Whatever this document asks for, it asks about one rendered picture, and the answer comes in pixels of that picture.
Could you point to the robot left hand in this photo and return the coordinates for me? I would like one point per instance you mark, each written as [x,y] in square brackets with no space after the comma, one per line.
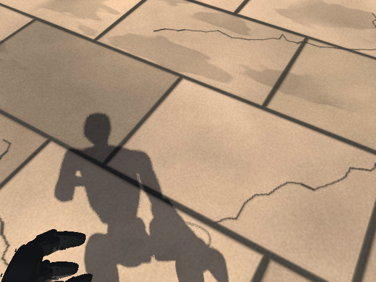
[27,265]

